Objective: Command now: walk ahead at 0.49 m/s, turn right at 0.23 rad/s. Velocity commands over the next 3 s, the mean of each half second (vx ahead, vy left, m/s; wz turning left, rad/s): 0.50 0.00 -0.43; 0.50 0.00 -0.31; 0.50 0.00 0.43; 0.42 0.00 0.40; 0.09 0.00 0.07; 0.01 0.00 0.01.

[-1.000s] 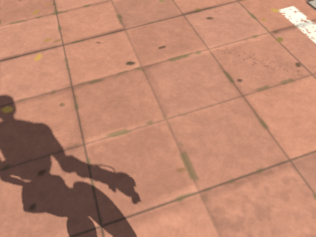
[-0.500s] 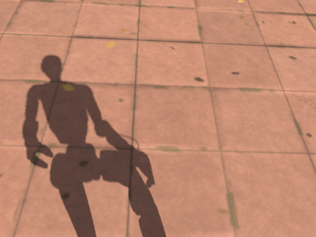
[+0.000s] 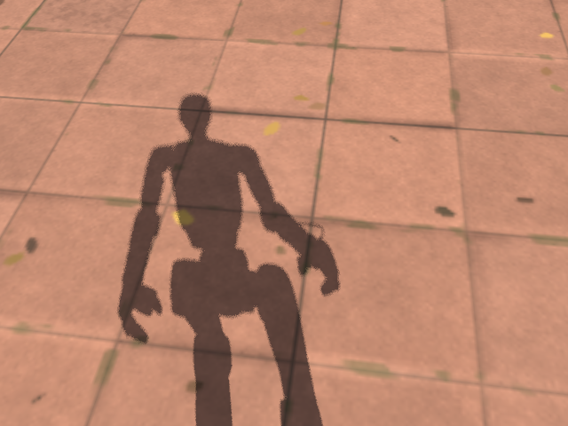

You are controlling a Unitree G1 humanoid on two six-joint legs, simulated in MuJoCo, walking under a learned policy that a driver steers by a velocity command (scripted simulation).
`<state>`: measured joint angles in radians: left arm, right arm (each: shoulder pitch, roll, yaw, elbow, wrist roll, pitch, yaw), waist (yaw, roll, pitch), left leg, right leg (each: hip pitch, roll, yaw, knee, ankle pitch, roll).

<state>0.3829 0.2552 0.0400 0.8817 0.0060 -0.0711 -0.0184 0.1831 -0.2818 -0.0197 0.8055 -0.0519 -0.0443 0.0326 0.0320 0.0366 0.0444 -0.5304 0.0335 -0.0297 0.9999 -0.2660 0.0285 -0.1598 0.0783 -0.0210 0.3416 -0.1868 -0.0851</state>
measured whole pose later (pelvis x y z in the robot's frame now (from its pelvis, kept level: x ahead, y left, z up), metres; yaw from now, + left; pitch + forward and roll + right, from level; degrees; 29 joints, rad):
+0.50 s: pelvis +0.26 +0.03 +0.00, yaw -16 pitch +1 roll +1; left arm 0.21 0.31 0.08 0.79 0.03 0.01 -0.05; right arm 0.33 -0.25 -0.04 0.85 -0.02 -0.10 -0.01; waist -0.02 -0.05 0.02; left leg -0.11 -0.01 0.15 0.29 -0.21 0.04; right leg -0.62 -0.05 0.01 1.08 -0.21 -0.03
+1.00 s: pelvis +0.49 -0.11 +0.00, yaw -24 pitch +0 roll +0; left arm 0.30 0.23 0.04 0.87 0.02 -0.07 -0.01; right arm 0.27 -0.25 -0.05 0.87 -0.02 -0.02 0.03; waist 0.00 0.03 0.05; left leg -0.58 0.08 -0.03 1.09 -0.23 0.04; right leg -0.11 0.08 -0.12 0.31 -0.20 -0.11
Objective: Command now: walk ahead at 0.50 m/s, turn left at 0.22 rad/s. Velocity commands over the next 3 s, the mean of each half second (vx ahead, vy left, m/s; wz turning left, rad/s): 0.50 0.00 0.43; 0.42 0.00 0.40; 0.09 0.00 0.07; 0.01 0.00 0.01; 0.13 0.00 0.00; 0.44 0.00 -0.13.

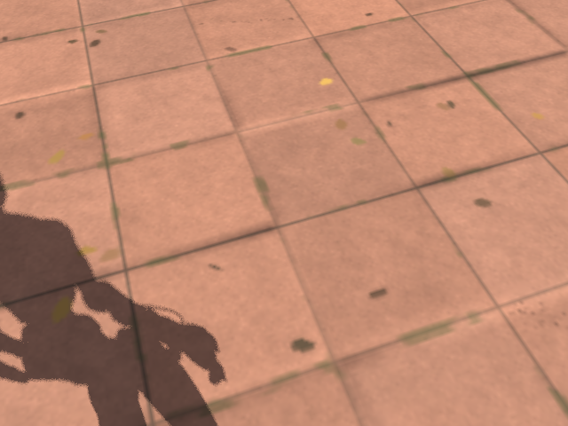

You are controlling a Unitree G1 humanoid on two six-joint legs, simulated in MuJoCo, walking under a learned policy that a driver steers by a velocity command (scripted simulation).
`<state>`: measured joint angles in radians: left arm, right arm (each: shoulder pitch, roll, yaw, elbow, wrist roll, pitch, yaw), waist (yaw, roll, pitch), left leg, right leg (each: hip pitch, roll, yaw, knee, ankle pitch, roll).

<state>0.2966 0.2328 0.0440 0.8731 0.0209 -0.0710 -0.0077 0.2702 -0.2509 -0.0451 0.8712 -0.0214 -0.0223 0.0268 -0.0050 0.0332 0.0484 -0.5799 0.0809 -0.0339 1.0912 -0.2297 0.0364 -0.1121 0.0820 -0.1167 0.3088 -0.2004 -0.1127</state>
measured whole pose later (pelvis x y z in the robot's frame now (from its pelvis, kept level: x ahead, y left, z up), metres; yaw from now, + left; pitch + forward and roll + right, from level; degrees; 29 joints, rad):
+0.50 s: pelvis +0.27 +0.07 -0.01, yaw +17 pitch +0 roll +0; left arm 0.20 0.24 0.03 0.81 0.04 -0.06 0.00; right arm 0.28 -0.28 -0.07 0.90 0.00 -0.03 0.01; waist 0.00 -0.01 0.06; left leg -0.22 -0.15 0.01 0.40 -0.18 0.15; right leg -0.50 -0.09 0.03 1.16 -0.32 0.01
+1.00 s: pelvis +0.53 +0.09 +0.00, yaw +28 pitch +0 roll +1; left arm 0.19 0.24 0.02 0.81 0.02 -0.08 0.00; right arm 0.28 -0.29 -0.06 0.87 -0.02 -0.03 0.00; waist -0.01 0.04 0.08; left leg -0.39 -0.09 -0.09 1.12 -0.40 0.03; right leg -0.30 0.02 -0.06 0.43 -0.14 -0.06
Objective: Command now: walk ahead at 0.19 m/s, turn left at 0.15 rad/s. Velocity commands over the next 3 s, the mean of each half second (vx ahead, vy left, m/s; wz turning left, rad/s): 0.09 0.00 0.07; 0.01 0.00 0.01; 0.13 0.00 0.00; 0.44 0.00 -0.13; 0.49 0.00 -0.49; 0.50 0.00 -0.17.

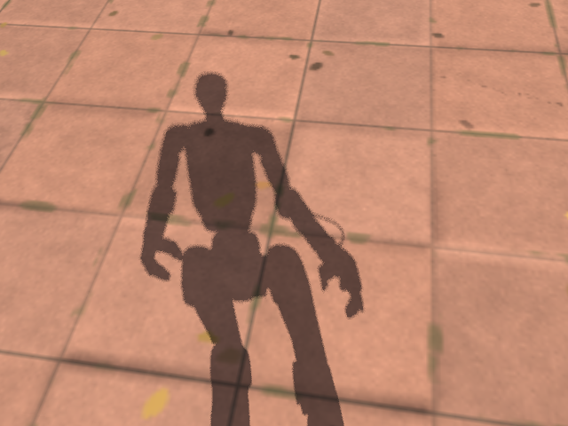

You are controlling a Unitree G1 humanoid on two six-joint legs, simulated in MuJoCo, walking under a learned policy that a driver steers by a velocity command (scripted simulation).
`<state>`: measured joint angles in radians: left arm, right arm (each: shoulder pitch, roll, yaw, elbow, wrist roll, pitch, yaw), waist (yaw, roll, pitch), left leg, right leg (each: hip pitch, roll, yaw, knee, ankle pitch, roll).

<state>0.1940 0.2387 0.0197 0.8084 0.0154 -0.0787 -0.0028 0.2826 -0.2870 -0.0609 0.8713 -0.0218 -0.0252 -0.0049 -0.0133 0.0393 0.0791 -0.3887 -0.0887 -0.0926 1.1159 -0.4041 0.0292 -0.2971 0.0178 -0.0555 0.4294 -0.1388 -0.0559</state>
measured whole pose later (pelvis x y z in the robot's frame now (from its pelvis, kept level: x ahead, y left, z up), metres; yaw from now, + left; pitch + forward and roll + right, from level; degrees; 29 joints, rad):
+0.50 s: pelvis +0.06 +0.02 +0.00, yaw +0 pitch -2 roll +0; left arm 0.29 0.20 0.00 1.02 0.01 0.00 0.02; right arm 0.20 -0.20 0.00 1.03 0.00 -0.01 -0.03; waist 0.02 -0.02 0.02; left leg -0.19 -0.04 -0.02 0.40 -0.19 0.03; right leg -0.14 0.01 -0.05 0.39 -0.22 -0.02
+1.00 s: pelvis +0.07 +0.02 +0.00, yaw +0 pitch -2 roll +0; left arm 0.30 0.16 -0.01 1.14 0.01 0.00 0.04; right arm 0.26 -0.16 0.01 1.15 -0.01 0.00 -0.04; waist 0.01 -0.01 0.03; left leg -0.16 -0.05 -0.01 0.38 -0.19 0.04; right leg -0.13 -0.01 -0.04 0.39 -0.23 -0.01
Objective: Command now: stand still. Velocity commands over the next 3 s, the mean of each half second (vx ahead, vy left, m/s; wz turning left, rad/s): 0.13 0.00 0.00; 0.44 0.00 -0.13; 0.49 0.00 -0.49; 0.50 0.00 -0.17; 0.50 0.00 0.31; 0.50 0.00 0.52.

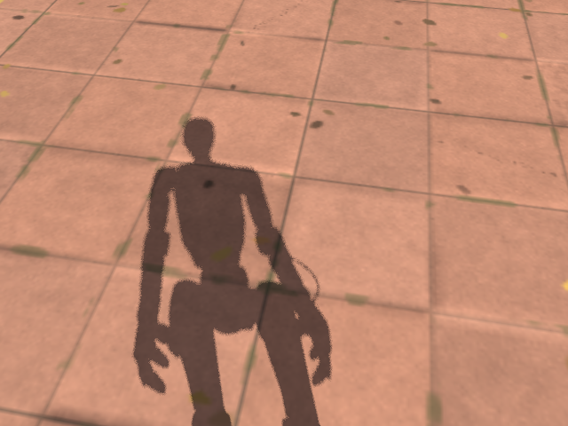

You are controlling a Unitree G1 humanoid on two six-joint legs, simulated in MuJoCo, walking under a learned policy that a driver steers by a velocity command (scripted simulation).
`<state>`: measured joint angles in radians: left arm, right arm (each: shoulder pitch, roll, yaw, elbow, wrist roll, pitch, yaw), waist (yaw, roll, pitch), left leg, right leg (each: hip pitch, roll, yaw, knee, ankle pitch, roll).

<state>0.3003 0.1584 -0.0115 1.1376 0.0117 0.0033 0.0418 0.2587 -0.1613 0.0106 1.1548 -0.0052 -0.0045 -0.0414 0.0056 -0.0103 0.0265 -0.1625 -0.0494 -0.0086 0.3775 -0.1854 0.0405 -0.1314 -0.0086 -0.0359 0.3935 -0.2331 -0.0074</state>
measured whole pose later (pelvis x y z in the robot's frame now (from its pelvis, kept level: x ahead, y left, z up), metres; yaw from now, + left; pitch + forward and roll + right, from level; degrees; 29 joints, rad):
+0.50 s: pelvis +0.05 +0.01 -0.01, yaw +0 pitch +0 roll +0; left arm 0.45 0.17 0.04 1.15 0.02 -0.01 0.03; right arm 0.31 -0.17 -0.02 1.08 -0.03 -0.04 0.00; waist 0.03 -0.03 -0.03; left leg -0.27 -0.02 0.05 0.62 -0.39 0.08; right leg -0.11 0.00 -0.01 0.43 -0.32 -0.03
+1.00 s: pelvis +0.29 +0.01 -0.03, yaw -5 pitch +1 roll +0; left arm 0.04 0.18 0.05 0.93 0.03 -0.06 -0.02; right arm 0.49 -0.16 -0.02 1.12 -0.02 -0.10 -0.03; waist -0.01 0.01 0.06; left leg 0.06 -0.01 0.12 0.69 -0.48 0.05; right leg -0.47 0.08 -0.14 0.58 -0.13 -0.18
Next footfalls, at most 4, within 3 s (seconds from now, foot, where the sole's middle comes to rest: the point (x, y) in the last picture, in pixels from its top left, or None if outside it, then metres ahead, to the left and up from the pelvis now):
0.98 right None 0.43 -0.04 -0.78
1.52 left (285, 327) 0.79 0.03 -0.78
2.06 right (388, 280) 0.95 -0.27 -0.78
2.62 left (354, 201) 1.26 -0.19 -0.78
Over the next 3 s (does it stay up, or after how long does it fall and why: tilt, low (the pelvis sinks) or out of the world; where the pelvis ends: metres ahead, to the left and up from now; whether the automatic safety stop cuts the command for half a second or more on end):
stays up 1.32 -0.24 0.00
